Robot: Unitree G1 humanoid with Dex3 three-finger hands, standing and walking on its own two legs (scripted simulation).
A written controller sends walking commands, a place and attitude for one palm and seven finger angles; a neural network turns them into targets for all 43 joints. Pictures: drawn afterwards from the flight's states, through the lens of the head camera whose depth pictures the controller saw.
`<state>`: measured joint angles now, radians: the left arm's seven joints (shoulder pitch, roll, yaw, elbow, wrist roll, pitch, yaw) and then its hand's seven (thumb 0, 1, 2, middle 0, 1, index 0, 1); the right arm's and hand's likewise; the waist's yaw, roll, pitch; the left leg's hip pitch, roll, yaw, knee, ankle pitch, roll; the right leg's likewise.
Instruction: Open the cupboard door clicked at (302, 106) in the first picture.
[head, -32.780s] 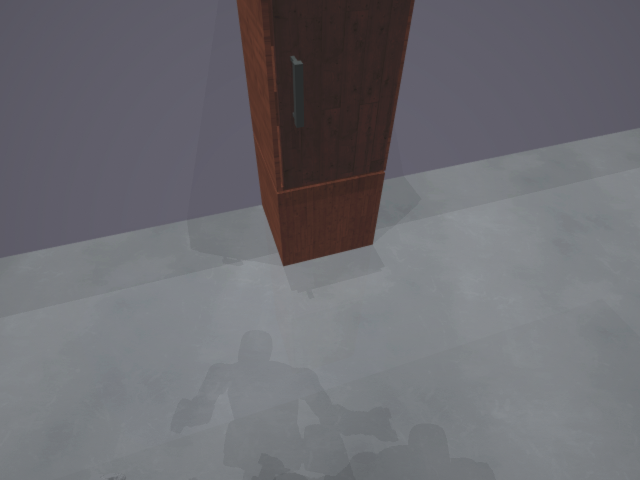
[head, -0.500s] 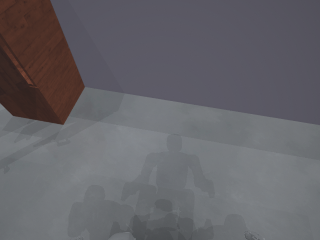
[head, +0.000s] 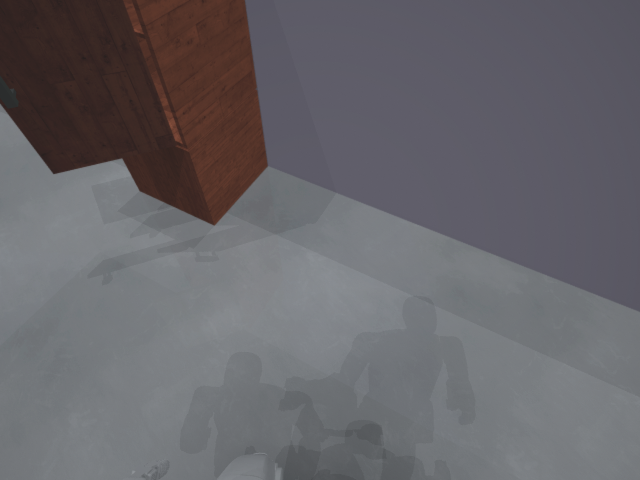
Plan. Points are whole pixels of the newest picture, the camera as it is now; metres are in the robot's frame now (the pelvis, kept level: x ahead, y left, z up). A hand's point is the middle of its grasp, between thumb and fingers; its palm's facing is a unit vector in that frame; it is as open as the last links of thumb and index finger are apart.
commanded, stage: turn to face it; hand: left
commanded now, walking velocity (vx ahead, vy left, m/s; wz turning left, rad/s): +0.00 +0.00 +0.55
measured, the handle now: out of the picture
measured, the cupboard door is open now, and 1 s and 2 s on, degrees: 50 50 50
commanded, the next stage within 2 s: take the last steps up to it in 0.50 s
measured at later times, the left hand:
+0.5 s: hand out of the picture +0.02 +0.19 -0.16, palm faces +0.27 -0.93 -0.26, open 7.4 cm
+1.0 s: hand out of the picture +0.06 +0.21 -0.16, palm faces +0.41 -0.89 -0.21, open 7.4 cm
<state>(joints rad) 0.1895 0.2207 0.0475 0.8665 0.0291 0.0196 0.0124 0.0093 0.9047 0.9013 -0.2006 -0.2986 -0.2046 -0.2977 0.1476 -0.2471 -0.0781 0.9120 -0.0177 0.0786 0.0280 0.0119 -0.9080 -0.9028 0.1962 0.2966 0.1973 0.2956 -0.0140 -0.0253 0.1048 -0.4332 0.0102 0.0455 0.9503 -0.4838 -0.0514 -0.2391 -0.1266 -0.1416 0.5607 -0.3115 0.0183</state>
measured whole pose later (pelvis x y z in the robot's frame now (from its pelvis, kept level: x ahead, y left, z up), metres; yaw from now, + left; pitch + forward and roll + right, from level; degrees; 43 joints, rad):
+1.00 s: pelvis +0.06 -0.01 -0.01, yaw +23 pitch +0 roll +1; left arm 0.18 0.22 0.06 0.95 0.02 -0.02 -0.03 0.01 0.91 0.90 -0.20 -0.30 -0.20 -0.30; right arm 0.32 -0.17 -0.02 1.03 -0.02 0.00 0.00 0.01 -0.90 -0.90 0.20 0.30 0.20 0.30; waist 0.01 -0.01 0.05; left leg -0.22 -0.03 -0.02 0.62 -0.41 0.02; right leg -0.29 -0.08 -0.08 0.55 -0.30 0.01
